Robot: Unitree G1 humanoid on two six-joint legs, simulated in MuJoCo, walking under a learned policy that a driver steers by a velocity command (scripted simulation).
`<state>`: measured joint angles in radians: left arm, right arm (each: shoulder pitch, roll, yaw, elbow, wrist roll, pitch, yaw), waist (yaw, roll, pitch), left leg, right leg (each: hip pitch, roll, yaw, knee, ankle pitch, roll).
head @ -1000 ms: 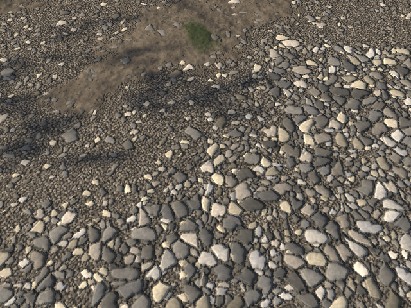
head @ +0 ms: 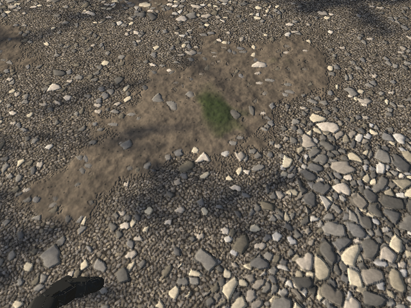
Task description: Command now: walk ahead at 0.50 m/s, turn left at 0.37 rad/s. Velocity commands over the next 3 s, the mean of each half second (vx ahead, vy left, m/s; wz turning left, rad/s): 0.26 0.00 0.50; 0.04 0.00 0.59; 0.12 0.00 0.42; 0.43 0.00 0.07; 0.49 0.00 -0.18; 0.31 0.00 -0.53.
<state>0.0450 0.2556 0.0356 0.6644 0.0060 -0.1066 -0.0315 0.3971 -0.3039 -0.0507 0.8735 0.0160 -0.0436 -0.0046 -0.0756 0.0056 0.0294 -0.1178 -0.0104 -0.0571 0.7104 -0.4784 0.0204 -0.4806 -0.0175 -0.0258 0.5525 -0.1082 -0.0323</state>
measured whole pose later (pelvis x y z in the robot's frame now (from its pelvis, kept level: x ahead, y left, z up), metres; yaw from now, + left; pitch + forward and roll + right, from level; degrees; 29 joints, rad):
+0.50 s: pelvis +0.19 +0.03 +0.00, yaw +16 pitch +2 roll -2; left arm 0.12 0.30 0.07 0.77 -0.01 -0.03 0.01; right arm 0.14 -0.31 -0.08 0.62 -0.01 0.00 0.03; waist 0.00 -0.01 0.08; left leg -0.49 -0.04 0.00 0.60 -0.16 0.10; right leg -0.38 -0.02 -0.03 1.13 -0.58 0.05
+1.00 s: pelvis +0.24 +0.00 +0.02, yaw +34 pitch +1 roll +1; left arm 0.18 0.28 0.07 0.74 0.02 0.00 0.03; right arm 0.18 -0.35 -0.10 0.60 0.01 0.06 -0.02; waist 0.01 0.04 0.03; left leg -0.56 -0.12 -0.13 1.06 -0.42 -0.04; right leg -0.27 -0.01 0.01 0.49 -0.24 0.00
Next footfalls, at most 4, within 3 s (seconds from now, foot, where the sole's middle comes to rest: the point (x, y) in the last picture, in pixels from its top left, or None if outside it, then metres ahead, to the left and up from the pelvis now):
0.42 left None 0.30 0.14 -0.76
0.88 right None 0.35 -0.07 -0.76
1.28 left None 0.17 0.13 -0.76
1.80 right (155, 282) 0.54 0.16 -0.76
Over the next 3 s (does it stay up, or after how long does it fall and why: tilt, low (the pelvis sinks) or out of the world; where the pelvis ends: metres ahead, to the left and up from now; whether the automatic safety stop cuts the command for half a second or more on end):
stays up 0.81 0.50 0.01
